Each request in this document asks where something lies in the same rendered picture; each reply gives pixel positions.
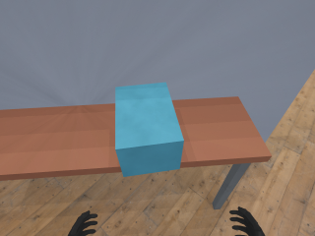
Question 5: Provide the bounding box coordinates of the carton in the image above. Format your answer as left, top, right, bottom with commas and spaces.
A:
115, 82, 184, 177

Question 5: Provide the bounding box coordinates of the table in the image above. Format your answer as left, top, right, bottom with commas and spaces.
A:
0, 96, 272, 209

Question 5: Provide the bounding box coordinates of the robot right hand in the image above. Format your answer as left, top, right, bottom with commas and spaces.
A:
229, 206, 265, 236

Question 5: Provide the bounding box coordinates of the robot left hand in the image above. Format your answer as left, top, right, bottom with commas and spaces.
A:
68, 210, 98, 236

